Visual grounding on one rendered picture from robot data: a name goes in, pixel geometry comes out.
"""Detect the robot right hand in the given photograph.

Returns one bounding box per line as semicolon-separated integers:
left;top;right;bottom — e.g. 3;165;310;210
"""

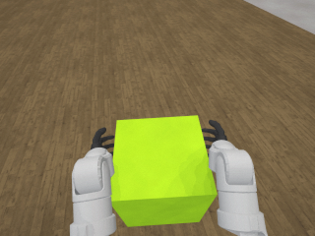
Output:
201;120;227;157

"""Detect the robot left hand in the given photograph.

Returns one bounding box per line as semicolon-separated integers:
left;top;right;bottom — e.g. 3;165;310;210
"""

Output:
91;127;114;155

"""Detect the robot left forearm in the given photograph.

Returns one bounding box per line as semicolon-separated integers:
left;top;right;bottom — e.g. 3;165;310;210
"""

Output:
70;147;117;236

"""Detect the robot right forearm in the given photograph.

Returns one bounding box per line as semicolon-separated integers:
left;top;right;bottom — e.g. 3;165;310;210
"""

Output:
209;140;268;236

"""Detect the carton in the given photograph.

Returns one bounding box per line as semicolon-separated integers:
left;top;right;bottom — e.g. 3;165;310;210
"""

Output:
110;115;218;227

